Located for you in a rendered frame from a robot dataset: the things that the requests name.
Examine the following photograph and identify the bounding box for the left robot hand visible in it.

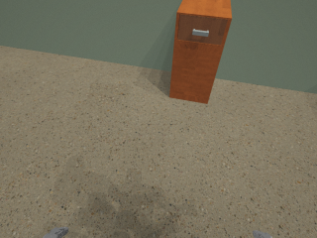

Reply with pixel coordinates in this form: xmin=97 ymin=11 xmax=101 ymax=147
xmin=43 ymin=226 xmax=69 ymax=238

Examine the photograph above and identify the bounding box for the drawer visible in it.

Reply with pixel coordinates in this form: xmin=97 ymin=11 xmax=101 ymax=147
xmin=177 ymin=14 xmax=228 ymax=46

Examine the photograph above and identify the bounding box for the handle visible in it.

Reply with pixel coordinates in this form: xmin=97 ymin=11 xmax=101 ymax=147
xmin=192 ymin=29 xmax=209 ymax=37

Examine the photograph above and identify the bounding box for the cabinet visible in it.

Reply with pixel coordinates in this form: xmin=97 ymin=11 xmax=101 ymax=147
xmin=169 ymin=0 xmax=232 ymax=104

